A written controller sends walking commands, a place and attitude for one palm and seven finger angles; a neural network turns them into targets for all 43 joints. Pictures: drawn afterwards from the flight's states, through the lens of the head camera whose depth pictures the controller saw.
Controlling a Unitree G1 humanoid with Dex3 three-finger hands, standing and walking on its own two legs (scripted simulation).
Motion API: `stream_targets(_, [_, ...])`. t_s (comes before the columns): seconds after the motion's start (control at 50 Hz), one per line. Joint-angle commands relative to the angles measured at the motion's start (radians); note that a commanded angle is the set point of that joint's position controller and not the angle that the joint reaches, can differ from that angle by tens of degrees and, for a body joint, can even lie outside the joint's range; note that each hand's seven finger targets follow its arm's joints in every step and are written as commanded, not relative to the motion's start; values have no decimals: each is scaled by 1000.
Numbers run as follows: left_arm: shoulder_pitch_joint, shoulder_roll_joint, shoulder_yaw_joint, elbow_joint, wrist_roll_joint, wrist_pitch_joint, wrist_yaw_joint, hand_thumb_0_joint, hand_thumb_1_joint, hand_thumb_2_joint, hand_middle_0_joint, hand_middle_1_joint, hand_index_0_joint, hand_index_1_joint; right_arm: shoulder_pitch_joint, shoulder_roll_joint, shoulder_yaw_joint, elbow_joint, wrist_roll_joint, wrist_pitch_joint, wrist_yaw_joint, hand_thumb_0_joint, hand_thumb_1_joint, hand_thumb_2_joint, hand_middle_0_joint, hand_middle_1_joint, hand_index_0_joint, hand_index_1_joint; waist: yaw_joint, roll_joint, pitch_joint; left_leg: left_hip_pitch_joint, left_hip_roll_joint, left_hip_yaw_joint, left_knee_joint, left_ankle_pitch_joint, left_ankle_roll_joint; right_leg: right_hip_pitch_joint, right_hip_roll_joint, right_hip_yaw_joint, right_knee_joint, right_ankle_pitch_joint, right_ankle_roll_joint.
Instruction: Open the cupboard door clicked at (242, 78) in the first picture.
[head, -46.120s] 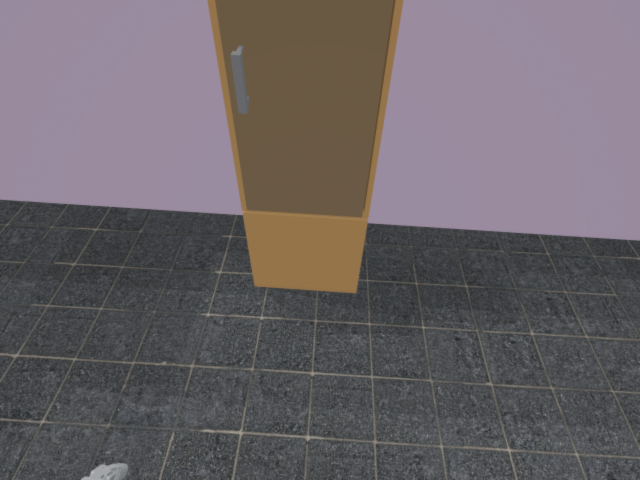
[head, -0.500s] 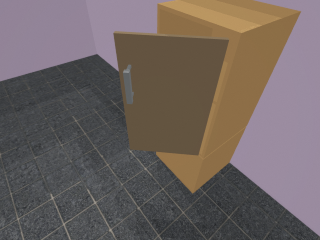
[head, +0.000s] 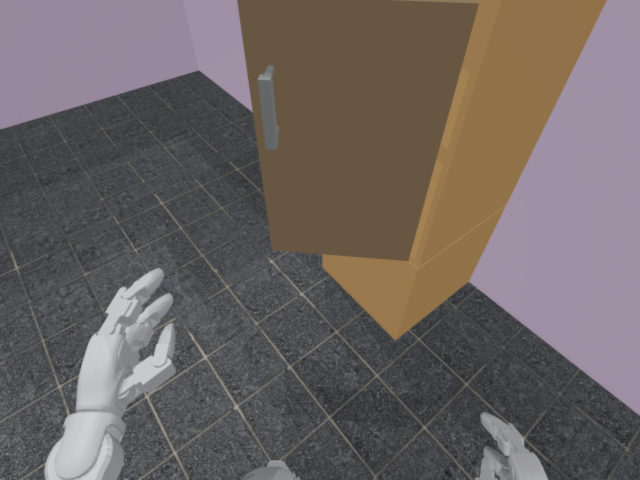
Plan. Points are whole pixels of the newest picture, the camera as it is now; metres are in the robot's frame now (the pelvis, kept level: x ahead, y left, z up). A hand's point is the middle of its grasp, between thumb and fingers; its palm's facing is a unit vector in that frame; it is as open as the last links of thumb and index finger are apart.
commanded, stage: raise the hand with hooked fingers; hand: left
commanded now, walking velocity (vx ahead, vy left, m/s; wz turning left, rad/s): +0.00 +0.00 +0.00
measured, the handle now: (270, 108) +0.69 +0.10 +0.12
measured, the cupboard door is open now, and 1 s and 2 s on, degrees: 46 46 46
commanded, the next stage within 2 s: move the hooked fingers beside the handle in 1.82 s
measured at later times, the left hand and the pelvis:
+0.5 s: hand (148, 376) +0.24 +0.21 +0.04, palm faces -0.11 -0.99 -0.08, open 10.8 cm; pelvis +0.00 -0.01 -0.02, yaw +0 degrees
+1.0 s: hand (106, 280) +0.32 +0.26 +0.11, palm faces -0.02 -1.00 -0.07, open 13.5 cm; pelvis +0.07 +0.00 +0.01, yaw +0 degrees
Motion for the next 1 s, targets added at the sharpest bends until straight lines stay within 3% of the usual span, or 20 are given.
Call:
stream_targets(0.0, [196,179,133,-15,-59,-143,-270,0,550,750,-225,-525,-225,-525,-117,-181,-87,-299,18,-69,24,0,-900,-900,200,300,200,300,115,-118,-178,-64,26,-74,104,-131,-20,-132,-9,82,-45,-217,-28])
stream_targets(0.02, [190,191,141,-69,-79,-113,-296,0,527,740,-227,-540,-227,-540,-133,-172,-78,-342,31,-65,19,0,-900,-900,200,300,200,300,129,-55,-217,-63,22,-71,88,-190,-14,-122,-11,103,-56,-272,-23])
stream_targets(0.06, [69,234,167,-209,-121,-52,-293,0,480,720,-230,-570,-230,-570,-155,-180,-62,-393,45,-49,4,0,-900,-900,200,300,200,300,127,63,-197,-79,33,-120,15,-424,-19,-181,-5,112,-48,-440,-22])
stream_targets(0.08, [4,217,151,-286,-136,-26,-272,0,457,710,-232,-585,-232,-585,-169,-181,-55,-402,49,-37,-8,0,-900,-900,200,300,200,300,111,60,-155,-49,42,-144,0,-467,-18,-220,5,88,-38,-431,-23])
stream_targets(0.14, [-97,235,156,-594,-121,-25,-155,0,387,680,-237,-630,-237,-630,-101,-157,-47,-401,37,-36,-38,0,-900,-900,200,300,200,300,60,150,-170,68,72,-225,-57,-506,-3,-228,28,46,-16,-309,-19])
stream_targets(0.16, [-138,248,141,-670,-96,-34,-117,0,363,670,-238,-645,-238,-645,-88,-158,-39,-386,27,-36,-45,0,-900,-900,200,300,200,300,37,151,-149,61,82,-247,-57,-518,2,-251,37,38,7,-292,-18])
stream_targets(0.2, [-113,204,82,-668,-52,-46,-65,0,317,650,-242,-675,-242,-675,-66,-161,-32,-345,19,-39,-54,0,-900,-900,200,300,200,300,9,175,-84,83,98,-294,-65,-541,-2,-301,38,17,39,-239,-16])
stream_targets(0.26, [-74,188,35,-568,-26,-22,-72,0,247,620,-247,-720,-247,-720,-48,-174,-23,-313,19,-39,-58,0,-900,-900,200,300,200,300,-17,152,-49,82,95,-313,-51,-518,-1,-301,48,5,25,-186,-7])
stream_targets(0.28, [-66,196,33,-520,-28,4,-91,0,223,610,-248,-735,-248,-735,-44,-176,-20,-312,21,-37,-62,0,-900,-900,200,300,200,300,-27,105,-45,60,89,-297,-43,-498,1,-279,43,5,-1,-183,-5])
stream_targets(0.34, [-23,235,83,-368,-40,119,-164,0,153,580,-253,-780,-253,-780,-33,-172,-22,-318,38,-24,-72,0,-900,-900,200,300,200,300,1,27,-65,8,74,-227,-39,-427,7,-193,35,25,-81,-211,-4])
stream_targets(0.38, [-30,270,131,-340,-65,193,-206,0,107,560,-257,-810,-257,-810,-38,-169,-19,-340,48,-22,-77,0,-900,-900,200,300,200,300,36,26,-111,26,67,-198,-56,-362,6,-125,28,31,-113,-205,-6])
stream_targets(0.42, [-58,316,194,-378,-98,226,-222,0,60,540,-260,-840,-260,-840,-49,-161,-16,-356,48,-21,-85,0,-900,-900,200,300,200,300,64,42,-170,71,66,-181,-60,-296,6,-65,23,36,-138,-193,-7])
stream_targets(0.46, [-88,354,266,-394,-140,218,-213,0,13,520,-263,-870,-263,-870,-54,-152,-7,-356,41,-30,-90,0,-900,-900,200,300,200,300,81,25,-173,84,67,-178,-61,-238,4,-24,28,37,-157,-178,-13])
stream_targets(0.52, [-117,325,270,-428,-169,149,-199,0,-57,490,-268,-915,-268,-915,-50,-142,-1,-340,38,-46,-88,0,-900,-900,200,300,200,300,69,27,-135,116,71,-180,-68,-222,0,-54,33,33,-175,-187,-14])
stream_targets(0.56, [-135,313,247,-409,-158,112,-199,0,-103,470,-272,-945,-272,-945,-52,-153,-1,-330,35,-60,-82,0,-900,-900,200,300,200,300,63,53,-82,115,73,-192,-82,-252,-1,-88,39,27,-164,-184,-18])
stream_targets(0.6, [-142,316,230,-368,-142,103,-212,0,-150,450,-275,-975,-275,-975,-33,-160,-7,-304,37,-72,-78,0,-900,-900,200,300,200,300,44,79,-82,146,75,-198,-90,-239,2,-100,36,22,-161,-136,-16])
stream_targets(0.68, [-119,319,209,-319,-132,156,-264,0,-243,410,-282,-1035,-282,-1035,-12,-174,-18,-297,44,-88,-75,0,-900,-900,200,300,200,300,49,54,-118,201,79,-204,-109,-150,7,-56,33,11,-175,-31,-12])
stream_targets(0.76, [-178,426,314,-351,-148,189,-282,0,-337,370,-288,-1095,-288,-1095,-8,-181,-22,-288,42,-88,-83,0,-900,-900,200,300,200,300,69,67,-169,271,75,-189,-107,-1,9,6,41,4,-188,72,-16])
stream_targets(0.9, [-229,394,332,-345,-178,179,-287,0,-500,300,-300,-1200,-300,-1200,2,-169,-21,-282,42,-75,-77,0,-900,-900,200,300,200,300,73,129,-209,417,79,-180,-121,227,-13,44,49,-20,-195,248,-20])
stream_targets(0.98, [-275,378,297,-225,-176,261,-347,0,-500,300,-300,-1200,-300,-1200,5,-181,-25,-281,50,-48,-80,0,-900,-900,200,300,200,300,58,60,-167,399,72,-160,-118,283,-6,62,47,-14,-222,329,-10])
